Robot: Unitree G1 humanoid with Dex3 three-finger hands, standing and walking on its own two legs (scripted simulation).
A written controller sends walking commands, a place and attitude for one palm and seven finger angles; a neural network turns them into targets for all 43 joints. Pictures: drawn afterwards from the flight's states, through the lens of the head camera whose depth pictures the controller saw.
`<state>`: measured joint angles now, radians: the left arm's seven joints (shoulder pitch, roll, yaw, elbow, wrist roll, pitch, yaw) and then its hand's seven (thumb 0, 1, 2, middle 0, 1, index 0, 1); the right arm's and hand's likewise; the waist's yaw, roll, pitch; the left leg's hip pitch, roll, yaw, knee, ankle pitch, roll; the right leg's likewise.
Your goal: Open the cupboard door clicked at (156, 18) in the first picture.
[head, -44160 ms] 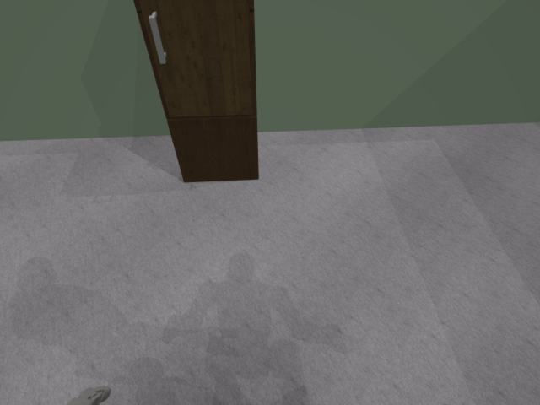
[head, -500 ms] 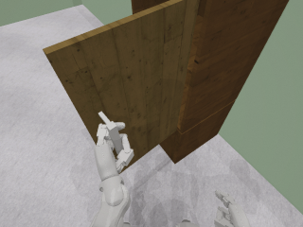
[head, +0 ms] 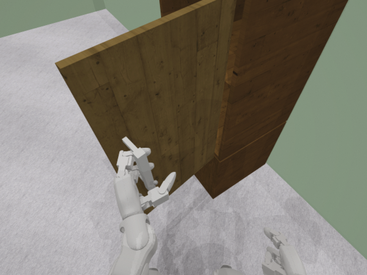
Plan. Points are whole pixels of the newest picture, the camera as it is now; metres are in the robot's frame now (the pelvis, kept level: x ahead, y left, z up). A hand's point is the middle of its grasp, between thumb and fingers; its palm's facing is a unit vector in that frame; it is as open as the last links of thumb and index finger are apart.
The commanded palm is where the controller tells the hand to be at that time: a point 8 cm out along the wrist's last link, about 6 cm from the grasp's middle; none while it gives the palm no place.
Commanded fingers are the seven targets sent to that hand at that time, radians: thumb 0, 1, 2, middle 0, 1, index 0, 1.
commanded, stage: open thumb and fingers to let go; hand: left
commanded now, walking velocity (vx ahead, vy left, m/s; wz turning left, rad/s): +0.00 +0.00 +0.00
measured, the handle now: (140, 166) +0.34 +0.12 +0.05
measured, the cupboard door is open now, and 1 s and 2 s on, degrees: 99 100 100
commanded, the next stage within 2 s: slide the hand sideways off the handle in 0.46 s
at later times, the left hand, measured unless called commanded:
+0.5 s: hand (156, 181) +0.30 +0.08 +0.05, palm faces +0.32 -0.95 -0.03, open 15.4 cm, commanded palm +0.26 +0.11 +0.05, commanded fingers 0.00 -0.50 0.30 -0.15 -0.30 -0.15 -0.30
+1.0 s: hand (151, 203) +0.25 +0.08 +0.06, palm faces -0.09 -1.00 +0.01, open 16.4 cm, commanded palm +0.22 +0.13 +0.05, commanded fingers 0.00 -0.50 0.30 -0.15 -0.30 -0.15 -0.30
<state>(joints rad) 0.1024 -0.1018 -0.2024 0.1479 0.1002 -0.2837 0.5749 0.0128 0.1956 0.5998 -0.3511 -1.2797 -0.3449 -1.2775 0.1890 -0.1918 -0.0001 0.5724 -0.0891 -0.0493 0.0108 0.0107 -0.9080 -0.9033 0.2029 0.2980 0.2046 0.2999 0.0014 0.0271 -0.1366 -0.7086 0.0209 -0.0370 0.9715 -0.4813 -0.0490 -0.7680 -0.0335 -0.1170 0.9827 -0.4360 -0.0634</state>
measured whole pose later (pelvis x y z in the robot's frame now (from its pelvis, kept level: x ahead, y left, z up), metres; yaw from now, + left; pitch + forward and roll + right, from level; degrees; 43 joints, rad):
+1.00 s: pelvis -0.01 +0.04 -0.01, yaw -2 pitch +12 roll +0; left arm 0.22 0.01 -0.25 -0.02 0.02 -0.30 0.14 -0.01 -0.50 0.30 -0.11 -0.31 -0.13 -0.31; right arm 0.27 -0.22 0.02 0.44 -0.03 -0.07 0.02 0.01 -0.91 -0.90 0.20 0.30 0.20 0.30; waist 0.00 0.03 -0.11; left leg -0.74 0.00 0.01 1.05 -0.51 0.01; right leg -0.81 -0.05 -0.06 1.03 -0.43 -0.01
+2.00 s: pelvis +0.00 +0.03 -0.03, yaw -1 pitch +13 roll -1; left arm 0.61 0.16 -0.07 -0.37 -0.12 -0.31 -0.09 -0.01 -0.50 0.30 -0.15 -0.31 -0.15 -0.30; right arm 0.27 -0.22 0.01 0.37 0.01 -0.09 -0.03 0.01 -0.91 -0.90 0.20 0.30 0.21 0.30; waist 0.02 0.04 -0.13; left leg -0.82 0.02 -0.03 1.17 -0.58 -0.01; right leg -0.86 -0.04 -0.10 1.13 -0.49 -0.03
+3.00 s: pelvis +0.03 +0.05 +0.06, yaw -2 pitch -3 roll -1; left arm 0.50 0.34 0.29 -0.44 -0.04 -0.08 0.12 0.01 0.49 0.73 -0.20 -0.31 -0.19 -0.30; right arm 0.21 -0.22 0.05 0.61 -0.01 -0.15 -0.08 0.01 -0.90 -0.90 0.21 0.30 0.21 0.30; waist 0.07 0.06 0.01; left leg -0.10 0.01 0.02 0.48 -0.32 0.01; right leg -0.16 -0.02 -0.06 0.46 -0.24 0.01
